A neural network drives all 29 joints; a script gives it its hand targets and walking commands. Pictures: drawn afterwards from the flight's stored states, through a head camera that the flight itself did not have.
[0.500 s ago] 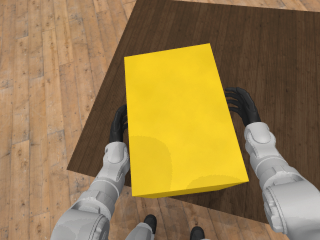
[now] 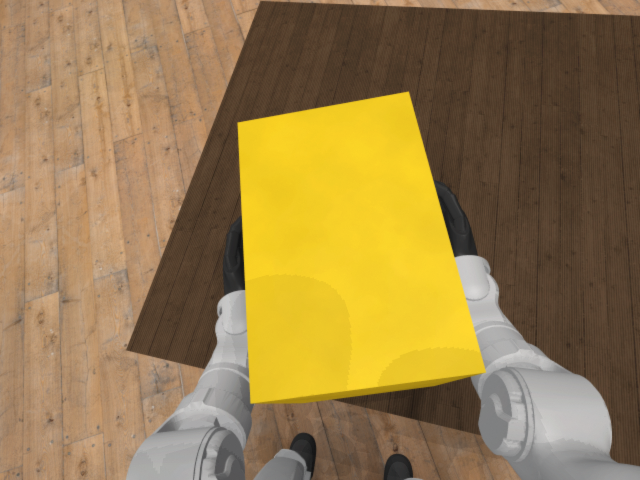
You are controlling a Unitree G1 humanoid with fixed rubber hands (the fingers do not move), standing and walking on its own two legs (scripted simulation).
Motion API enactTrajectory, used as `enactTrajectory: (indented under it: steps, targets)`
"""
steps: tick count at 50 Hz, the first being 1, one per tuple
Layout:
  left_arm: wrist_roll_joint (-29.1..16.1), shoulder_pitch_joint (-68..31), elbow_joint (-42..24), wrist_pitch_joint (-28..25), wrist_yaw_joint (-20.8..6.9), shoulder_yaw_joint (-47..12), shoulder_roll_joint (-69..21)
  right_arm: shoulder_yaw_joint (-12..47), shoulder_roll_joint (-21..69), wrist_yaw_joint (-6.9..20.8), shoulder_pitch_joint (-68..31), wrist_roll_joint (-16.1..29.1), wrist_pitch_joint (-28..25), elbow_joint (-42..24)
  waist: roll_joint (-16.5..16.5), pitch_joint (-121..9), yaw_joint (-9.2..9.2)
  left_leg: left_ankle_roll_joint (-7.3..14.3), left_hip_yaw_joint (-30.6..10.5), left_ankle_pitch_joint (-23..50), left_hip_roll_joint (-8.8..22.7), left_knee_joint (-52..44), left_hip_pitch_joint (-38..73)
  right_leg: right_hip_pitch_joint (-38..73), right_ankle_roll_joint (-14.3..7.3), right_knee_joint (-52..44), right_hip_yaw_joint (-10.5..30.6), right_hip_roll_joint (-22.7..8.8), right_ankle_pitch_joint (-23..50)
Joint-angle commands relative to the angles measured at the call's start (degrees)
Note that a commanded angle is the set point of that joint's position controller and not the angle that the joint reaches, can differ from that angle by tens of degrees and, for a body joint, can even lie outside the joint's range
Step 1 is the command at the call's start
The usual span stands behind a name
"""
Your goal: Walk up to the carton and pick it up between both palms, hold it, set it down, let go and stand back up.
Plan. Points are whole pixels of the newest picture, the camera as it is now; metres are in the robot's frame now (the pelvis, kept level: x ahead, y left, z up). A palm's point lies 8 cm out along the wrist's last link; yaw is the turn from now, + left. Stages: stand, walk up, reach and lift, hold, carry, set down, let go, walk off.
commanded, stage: reach and lift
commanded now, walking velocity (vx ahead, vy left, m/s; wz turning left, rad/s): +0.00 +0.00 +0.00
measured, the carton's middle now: (347, 270) +0.38 +0.03 -0.04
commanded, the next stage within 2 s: none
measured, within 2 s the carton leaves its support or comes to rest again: neither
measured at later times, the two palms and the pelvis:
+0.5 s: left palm (242, 283) +0.35 +0.17 -0.05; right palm (458, 245) +0.43 -0.10 -0.05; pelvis +0.00 +0.00 +0.00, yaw +0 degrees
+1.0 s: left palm (243, 284) +0.35 +0.17 -0.05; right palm (458, 246) +0.43 -0.10 -0.05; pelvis +0.00 +0.00 +0.00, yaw +0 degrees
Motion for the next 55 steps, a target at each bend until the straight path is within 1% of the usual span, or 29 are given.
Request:
enactTrajectory:
  steps: [1, 4, 5, 8, 12, 13, 14, 16, 17, 18, 20, 22, 23, 25, 26, 27, 31, 33, 34, 35, 38, 39, 41, 43, 47, 49, 52, 54, 55]
  targets:
    - [13.5, -19.4, -6.0, -5.3, -5.1, -6.7, -27.6, 2.6, 26.3, 5.1, -25.2, -9.3, -3.4, 2.9, -6.9, -49.2, -2.41, -0.7, 8.0, 48.2, -0.2, 6.3, 35.2, 10.9, 0.8, -2.1, -8.0, 4.7, 35.3]
    - [13.3, -21.8, -4.8, -6.1, -6.1, -7.8, -30.0, 3.0, 29.7, 5.8, -25.4, -11.5, -3.9, 3.9, -7.9, -48.5, -3.31, -0.1, 8.1, 44.4, -0.6, 5.4, 32.7, 13.3, 1.3, -1.8, -7.9, 4.3, 36.2]
    - [13.7, -21.9, -4.2, -6.4, -6.4, -7.6, -30.0, 3.3, 31.0, 6.0, -25.0, -12.0, -3.9, 4.3, -9.1, -48.0, -2.93, 0.3, 8.4, 42.7, -0.8, 5.1, 31.2, 14.8, 1.5, -1.6, -7.7, 4.1, 36.9]
    - [13.8, -22.6, -4.0, -6.6, -6.8, -9.2, -31.1, 3.4, 33.8, 6.2, -24.0, -12.4, -3.9, 5.3, -8.3, -46.8, -3.46, -0.1, 8.6, 40.9, -0.7, 4.1, 29.7, 17.4, 1.7, -1.1, -8.0, 4.0, 37.1]
    - [13.9, -23.3, -2.5, -7.0, -6.9, -9.0, -31.2, 3.9, 34.4, 6.3, -23.9, -13.0, -3.8, 5.8, -9.8, -46.6, -3.39, 0.2, 8.8, 39.3, -0.9, 4.4, 28.0, 18.7, 1.9, -0.8, -8.0, 3.9, 36.4]
    - [14.3, -23.4, -2.8, -7.0, -7.0, -9.6, -31.9, 3.1, 34.9, 6.4, -23.3, -13.6, -3.7, 6.7, -8.3, -46.3, -3.52, 0.0, 8.7, 38.3, -0.6, 4.2, 28.6, 17.6, 1.9, -0.6, -7.9, 3.5, 36.2]
    - [14.3, -23.1, -2.0, -7.1, -7.0, -9.4, -31.7, 3.2, 35.1, 6.3, -23.4, -13.7, -3.8, 5.9, -9.0, -46.7, -3.61, 0.0, 9.2, 38.0, -0.7, 4.2, 27.5, 18.4, 2.0, -0.5, -8.3, 3.7, 36.0]
    - [13.6, -23.4, -2.8, -7.5, -7.0, -9.7, -32.3, 3.5, 35.8, 6.2, -23.4, -13.9, -3.7, 6.1, -9.3, -47.2, -3.29, 0.3, 9.0, 39.1, -0.6, 4.4, 28.2, 17.8, 2.0, -0.7, -8.3, 3.8, 36.1]
    - [13.9, -23.6, -3.0, -7.3, -7.0, -10.0, -32.2, 3.0, 36.0, 6.2, -23.1, -14.0, -3.7, 6.9, -8.4, -46.5, -3.85, 0.1, 8.9, 38.7, -0.6, 4.4, 28.5, 17.6, 1.9, -0.8, -8.4, 3.8, 35.1]
    - [13.9, -23.8, -2.6, -7.4, -7.0, -10.0, -32.2, 3.2, 36.2, 6.2, -23.6, -14.3, -4.0, 6.1, -9.1, -47.1, -3.8, 0.2, 8.9, 38.3, -0.5, 4.4, 27.5, 17.3, 1.9, -0.7, -8.5, 3.8, 34.9]
    - [13.9, -22.9, -2.0, -7.4, -6.8, -9.5, -32.4, 3.5, 36.7, 6.2, -22.8, -14.3, -3.7, 6.4, -8.5, -46.5, -3.09, 0.4, 9.1, 38.8, -0.6, 4.1, 28.2, 16.8, 1.9, -0.8, -8.1, 3.6, 35.9]
    - [13.9, -23.2, -2.2, -7.6, -6.8, -9.5, -31.6, 4.0, 37.0, 6.2, -22.5, -13.7, -3.4, 5.9, -10.3, -46.5, -3.26, 0.6, 9.4, 37.2, -1.0, 4.2, 25.7, 20.0, 2.3, -0.4, -7.9, 3.6, 36.9]
    - [13.9, -22.8, -2.0, -7.4, -6.8, -10.3, -32.3, 3.9, 36.8, 6.0, -22.3, -13.9, -3.6, 6.2, -8.9, -46.2, -3.76, 0.3, 9.0, 36.8, -0.8, 4.0, 25.7, 20.0, 2.2, -0.1, -7.9, 3.6, 37.7]
    - [13.8, -23.6, -2.5, -7.5, -6.8, -10.4, -32.6, 3.2, 37.3, 5.9, -22.3, -14.2, -3.6, 6.8, -9.5, -46.1, -3.98, 0.2, 9.0, 38.7, -0.6, 4.3, 27.1, 18.6, 2.4, -0.5, -8.3, 3.7, 36.8]
    - [14.3, -22.9, -1.1, -7.5, -6.9, -9.4, -32.6, 3.7, 37.5, 5.8, -22.1, -14.3, -3.5, 6.3, -9.9, -45.7, -3.45, 0.4, 9.2, 37.2, -0.8, 4.0, 26.2, 19.8, 2.4, -0.5, -8.1, 3.4, 37.8]
    - [14.0, -23.5, -1.6, -7.4, -6.9, -9.8, -32.4, 3.1, 37.4, 5.8, -21.4, -14.3, -3.2, 6.9, -9.4, -45.6, -4.19, 0.4, 9.3, 36.4, -0.8, 3.6, 25.5, 19.9, 2.5, -0.4, -8.0, 3.4, 37.8]
    - [13.9, -23.7, -1.9, -7.4, -6.7, -10.7, -32.5, 3.9, 38.5, 5.6, -22.1, -14.1, -3.4, 6.0, -9.9, -45.9, -3.69, 0.5, 9.4, 35.6, -0.8, 3.9, 24.3, 20.6, 2.6, 0.1, -7.9, 3.4, 37.5]
    - [13.9, -24.1, -1.4, -7.7, -6.8, -9.9, -32.9, 4.6, 38.9, 5.4, -21.9, -13.5, -3.2, 6.0, -10.7, -46.0, -3.64, 0.5, 9.4, 34.9, -1.0, 3.6, 23.0, 22.6, 2.7, 0.4, -7.4, 3.3, 39.3]
    - [14.1, -23.4, -1.4, -7.5, -6.8, -10.0, -32.9, 4.1, 38.9, 5.4, -22.1, -14.2, -3.4, 6.4, -9.6, -45.9, -3.97, 0.5, 9.4, 35.0, -0.9, 3.8, 22.9, 22.3, 2.8, 0.8, -7.4, 3.1, 40.2]
    - [14.1, -22.7, -0.7, -7.5, -7.0, -10.0, -32.7, 4.8, 39.7, 5.3, -21.3, -13.9, -3.4, 6.1, -10.7, -45.8, -3.81, 0.4, 9.5, 34.8, -1.0, 3.6, 22.2, 23.5, 3.2, 0.9, -7.4, 3.1, 41.4]
    - [13.5, -23.5, -1.0, -7.4, -6.8, -11.0, -33.7, 4.4, 39.7, 5.2, -21.7, -13.3, -3.5, 7.0, -9.6, -45.4, -4.32, 0.4, 9.1, 34.4, -0.6, 3.9, 22.9, 21.1, 2.6, 0.7, -7.8, 3.3, 38.6]
    - [13.8, -22.9, -1.0, -7.2, -6.7, -10.3, -33.7, 4.0, 39.6, 5.3, -21.4, -13.7, -3.3, 6.7, -10.0, -45.3, -3.67, 0.7, 9.3, 33.8, -0.7, 3.6, 23.2, 21.1, 2.8, 0.4, -7.8, 3.4, 38.3]
    - [13.8, -23.9, -1.2, -7.5, -6.4, -11.1, -34.1, 4.2, 39.7, 5.2, -21.4, -14.0, -3.4, 6.7, -10.0, -46.4, -4.17, 0.6, 9.2, 33.8, -0.7, 4.1, 21.7, 22.2, 3.0, 1.6, -7.5, 3.3, 40.0]
    - [13.5, -23.5, -0.8, -7.6, -6.5, -10.8, -33.9, 5.1, 40.3, 5.1, -21.8, -13.5, -3.6, 6.5, -11.4, -45.7, -3.94, 0.6, 9.2, 33.9, -0.8, 4.2, 21.5, 22.3, 3.0, 1.6, -7.7, 3.2, 40.0]
    - [13.3, -23.7, -1.4, -7.7, -6.5, -11.6, -34.7, 5.4, 41.0, 4.9, -20.8, -13.2, -3.6, 7.5, -10.3, -46.6, -4.14, 0.5, 9.3, 32.9, -0.8, 3.8, 20.0, 23.9, 3.2, 2.3, -7.0, 2.9, 42.5]
    - [13.6, -23.4, -0.2, -7.4, -6.5, -10.8, -34.3, 5.0, 40.2, 5.1, -21.1, -13.4, -3.4, 7.4, -10.3, -45.7, -4.17, 0.6, 9.1, 32.4, -0.9, 3.8, 20.7, 22.1, 3.2, 1.9, -7.1, 3.0, 40.7]
    - [13.3, -23.4, -0.5, -7.6, -6.3, -11.1, -34.7, 5.9, 40.6, 4.9, -21.6, -13.6, -3.7, 7.6, -11.3, -46.5, -3.97, 0.7, 9.2, 32.6, -0.7, 3.9, 20.3, 22.5, 3.2, 2.2, -7.1, 2.9, 42.2]
    - [13.2, -23.1, -0.1, -7.3, -6.3, -11.0, -35.2, 5.4, 40.7, 4.9, -21.7, -13.9, -3.7, 7.7, -10.4, -47.2, -3.94, 0.8, 9.2, 32.1, -0.8, 4.0, 20.3, 22.2, 3.4, 2.3, -6.9, 2.7, 41.3]
    - [13.4, -22.7, 0.8, -7.3, -6.2, -10.7, -35.0, 6.0, 40.4, 4.8, -21.5, -13.4, -3.6, 8.0, -11.5, -45.9, -3.9, 0.7, 9.2, 31.1, -0.8, 3.8, 19.1, 22.9, 3.2, 2.4, -6.9, 3.0, 41.0]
